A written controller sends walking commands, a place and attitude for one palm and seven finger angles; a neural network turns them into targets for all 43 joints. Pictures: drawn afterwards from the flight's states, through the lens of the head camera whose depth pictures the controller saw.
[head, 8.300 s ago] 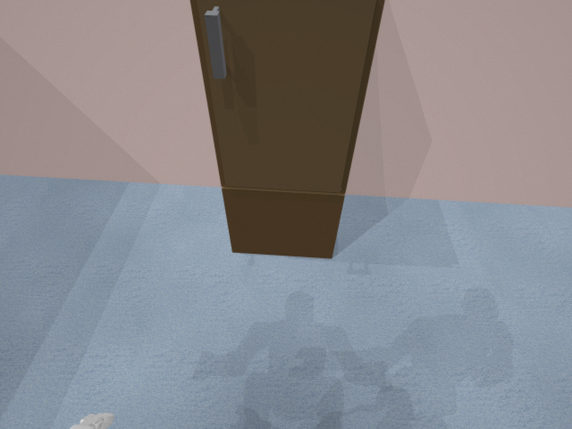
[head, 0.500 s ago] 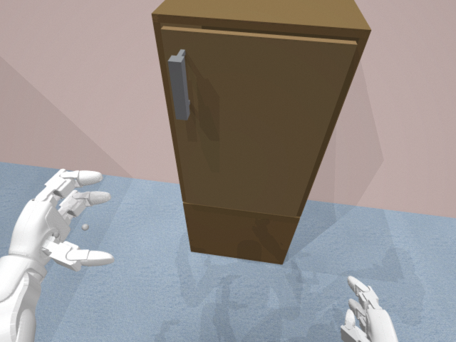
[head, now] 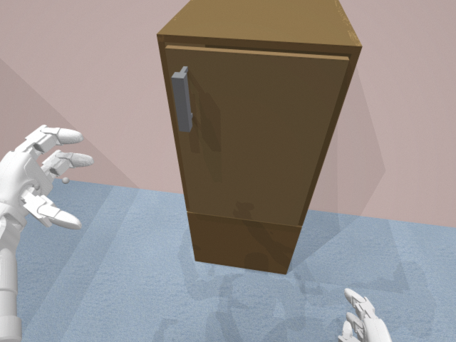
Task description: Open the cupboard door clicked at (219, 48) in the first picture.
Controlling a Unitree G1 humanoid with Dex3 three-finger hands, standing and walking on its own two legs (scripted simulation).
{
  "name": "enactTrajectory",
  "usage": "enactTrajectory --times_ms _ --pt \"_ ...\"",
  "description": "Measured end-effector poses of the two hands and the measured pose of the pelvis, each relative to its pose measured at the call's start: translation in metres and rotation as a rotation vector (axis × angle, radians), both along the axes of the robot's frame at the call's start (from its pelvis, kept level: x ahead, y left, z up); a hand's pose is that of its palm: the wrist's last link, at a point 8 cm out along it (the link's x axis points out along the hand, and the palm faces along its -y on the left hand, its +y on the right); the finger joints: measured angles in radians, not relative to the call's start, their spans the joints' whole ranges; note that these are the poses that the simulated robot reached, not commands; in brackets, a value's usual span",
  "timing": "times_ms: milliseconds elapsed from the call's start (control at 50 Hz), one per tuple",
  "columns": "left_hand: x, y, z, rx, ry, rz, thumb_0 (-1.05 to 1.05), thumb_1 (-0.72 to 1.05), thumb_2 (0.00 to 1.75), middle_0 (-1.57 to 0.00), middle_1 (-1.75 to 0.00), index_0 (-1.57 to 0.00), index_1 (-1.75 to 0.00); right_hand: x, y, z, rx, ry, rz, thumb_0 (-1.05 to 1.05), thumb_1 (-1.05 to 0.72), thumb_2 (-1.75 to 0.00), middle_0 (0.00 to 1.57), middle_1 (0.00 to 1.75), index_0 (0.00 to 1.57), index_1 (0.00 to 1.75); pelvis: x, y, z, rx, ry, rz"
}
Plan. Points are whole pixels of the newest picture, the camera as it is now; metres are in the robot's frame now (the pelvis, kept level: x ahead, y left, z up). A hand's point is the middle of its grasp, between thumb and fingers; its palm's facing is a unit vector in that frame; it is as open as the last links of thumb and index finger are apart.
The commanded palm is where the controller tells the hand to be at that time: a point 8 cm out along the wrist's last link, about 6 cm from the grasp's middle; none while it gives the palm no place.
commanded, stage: raise the hand with hooked fingers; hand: left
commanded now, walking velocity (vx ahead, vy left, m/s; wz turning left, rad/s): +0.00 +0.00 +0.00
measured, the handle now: (185, 99) +0.60 +0.16 +0.14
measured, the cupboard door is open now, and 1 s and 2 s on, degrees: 0 0 0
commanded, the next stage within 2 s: move the hooked fingers beside the handle in 0.44 s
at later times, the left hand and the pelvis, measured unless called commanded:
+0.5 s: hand (82, 185) +0.29 +0.26 +0.17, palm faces +0.01 -1.00 -0.06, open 14.0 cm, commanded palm +0.26 +0.30 +0.17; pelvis +0.00 -0.02 +0.00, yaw -1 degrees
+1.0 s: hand (113, 152) +0.37 +0.24 +0.16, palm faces -0.04 -1.00 -0.02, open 14.0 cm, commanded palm +0.35 +0.29 +0.16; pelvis +0.00 -0.01 +0.00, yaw -1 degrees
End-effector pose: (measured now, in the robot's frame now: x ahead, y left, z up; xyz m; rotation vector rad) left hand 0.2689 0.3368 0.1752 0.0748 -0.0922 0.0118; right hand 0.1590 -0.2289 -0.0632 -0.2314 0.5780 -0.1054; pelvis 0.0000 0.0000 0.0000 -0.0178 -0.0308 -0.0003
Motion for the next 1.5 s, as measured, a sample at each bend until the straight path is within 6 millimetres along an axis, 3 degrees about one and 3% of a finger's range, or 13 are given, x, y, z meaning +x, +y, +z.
enactTrajectory --times_ms 220,660,820,1000,1160,1500 --pt "0.003 -0.018 -0.015 -0.024 0.039 -0.017 -0.02 -0.5 0.3 -0.3 -1.2 -0.31 -1.2 -0.006 -0.018 0.0 -0.003 0.005 -0.031 0.02 -0.9 -0.9 0.2 0.3 0.2 0.3 0.0 -0.008 0.0 0.007 0.004 -0.014" --pt "0.003 -0.023 -0.012 -0.026 0.047 0.003 -0.02 -0.5 0.3 -0.3 -1.2 -0.31 -1.2 0.004 -0.02 -0.001 0.013 -0.019 -0.019 0.02 -0.9 -0.9 0.2 0.3 0.2 0.3 -0.003 -0.017 -0.001 0.01 -0.002 -0.003" --pt "0.038 -0.029 -0.013 -0.038 0.062 -0.017 -0.02 -0.5 0.3 -0.3 -1.2 -0.31 -1.2 -0.009 -0.024 -0.008 -0.013 0.032 -0.04 0.02 -0.9 -0.9 0.2 0.3 0.2 0.3 -0.006 -0.016 -0.002 0.008 0.015 0.003" --pt "0.087 -0.037 -0.014 -0.049 0.089 -0.05 -0.02 -0.5 0.3 -0.3 -1.2 -0.31 -1.2 -0.04 -0.034 -0.018 -0.026 0.125 -0.106 0.02 -0.9 -0.9 0.2 0.3 0.2 0.3 -0.002 -0.011 -0.003 0.01 0.057 -0.015" --pt "0.11 -0.04 -0.017 -0.059 0.085 -0.057 -0.02 -0.5 0.3 -0.3 -1.2 -0.31 -1.2 -0.063 -0.037 -0.026 -0.031 0.222 -0.154 0.02 -0.9 -0.9 0.2 0.3 0.2 0.3 0.006 -0.005 -0.003 0.011 0.081 -0.03" --pt "0.155 -0.054 -0.014 -0.059 0.1 -0.059 -0.02 -0.5 0.3 -0.3 -1.2 -0.3 -1.2 -0.069 -0.029 -0.033 -0.03 0.301 -0.164 0.01 -0.9 -0.9 0.2 0.3 0.2 0.3 0.011 0.001 -0.004 0.007 0.122 -0.027"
